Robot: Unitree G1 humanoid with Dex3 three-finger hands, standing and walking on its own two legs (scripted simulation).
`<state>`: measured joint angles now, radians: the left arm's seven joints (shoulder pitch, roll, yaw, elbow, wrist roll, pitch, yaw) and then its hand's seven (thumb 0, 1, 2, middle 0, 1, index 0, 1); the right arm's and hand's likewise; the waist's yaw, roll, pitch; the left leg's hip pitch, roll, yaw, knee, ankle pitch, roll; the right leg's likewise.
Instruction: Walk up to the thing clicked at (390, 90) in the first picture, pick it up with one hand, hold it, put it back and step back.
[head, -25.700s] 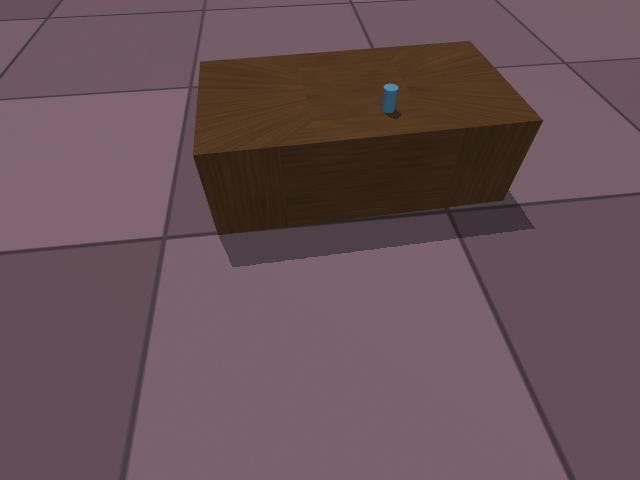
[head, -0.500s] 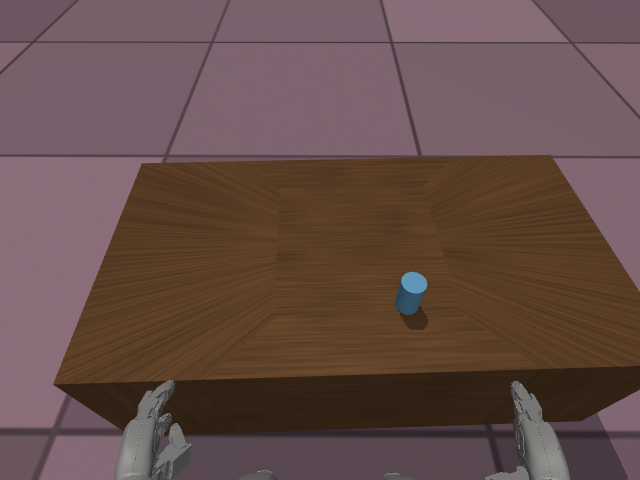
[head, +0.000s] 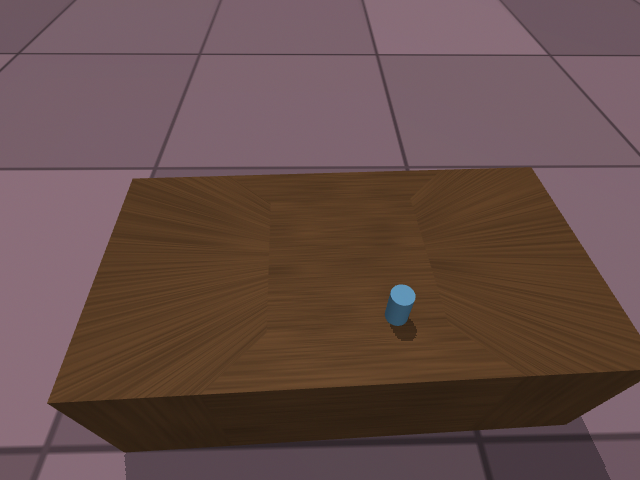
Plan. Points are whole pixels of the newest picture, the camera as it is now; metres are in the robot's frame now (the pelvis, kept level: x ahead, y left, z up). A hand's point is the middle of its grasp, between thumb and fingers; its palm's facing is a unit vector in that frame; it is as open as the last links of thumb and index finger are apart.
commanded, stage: stand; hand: right
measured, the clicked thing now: (399, 305) +0.52 -0.17 -0.29
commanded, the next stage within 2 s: none
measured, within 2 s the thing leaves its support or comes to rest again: neither
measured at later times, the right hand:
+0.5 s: hand out of the picture +0.05 -0.24 -0.13, palm faces +0.00 +0.94 -0.35, open 7.4 cm
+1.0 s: hand out of the picture +0.05 -0.24 -0.13, palm faces +0.00 +0.94 -0.35, open 7.3 cm
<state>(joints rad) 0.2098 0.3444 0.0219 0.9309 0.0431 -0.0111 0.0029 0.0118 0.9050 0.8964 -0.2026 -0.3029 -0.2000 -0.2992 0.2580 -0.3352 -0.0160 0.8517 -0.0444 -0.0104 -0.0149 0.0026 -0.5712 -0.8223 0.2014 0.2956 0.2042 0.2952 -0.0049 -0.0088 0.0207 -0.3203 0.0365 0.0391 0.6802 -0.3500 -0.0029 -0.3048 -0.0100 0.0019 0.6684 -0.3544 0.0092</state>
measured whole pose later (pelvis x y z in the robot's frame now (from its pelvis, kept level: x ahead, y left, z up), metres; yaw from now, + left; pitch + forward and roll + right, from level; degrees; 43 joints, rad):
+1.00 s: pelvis +0.00 +0.01 +0.03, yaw -1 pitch -3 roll +0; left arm 0.12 0.33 -0.01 1.16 0.02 -0.01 0.00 0.01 0.91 0.90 -0.20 -0.30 -0.20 -0.30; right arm 0.12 -0.33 0.01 1.16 -0.01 -0.01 -0.01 0.01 -0.90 -0.90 0.21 0.30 0.21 0.30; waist -0.01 -0.02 0.06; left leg -0.11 0.02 0.06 0.34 -0.17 0.00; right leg -0.09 -0.02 0.01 0.32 -0.17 0.02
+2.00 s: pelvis +0.00 +0.01 +0.03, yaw +0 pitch -3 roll +0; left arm 0.12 0.35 -0.01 1.14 0.02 -0.01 0.00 0.01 0.91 0.90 -0.20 -0.30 -0.20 -0.30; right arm 0.11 -0.34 0.00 1.15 -0.01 -0.01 0.00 0.01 -0.90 -0.90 0.21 0.30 0.21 0.30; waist -0.01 -0.02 0.05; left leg -0.10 0.01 0.06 0.31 -0.17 0.01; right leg -0.08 -0.03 0.01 0.30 -0.17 0.03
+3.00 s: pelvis -0.18 +0.01 +0.01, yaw +0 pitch -1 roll -2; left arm 0.17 0.40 0.09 0.85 0.02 0.06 0.02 0.01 0.91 0.90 -0.20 -0.30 -0.20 -0.30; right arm 0.13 -0.36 -0.03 0.86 -0.02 0.03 -0.01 0.01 -0.90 -0.90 0.21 0.30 0.21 0.30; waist 0.01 -0.03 0.17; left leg -0.31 0.01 0.02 0.58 -0.24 0.04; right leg -0.41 0.10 0.14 1.14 -0.51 0.04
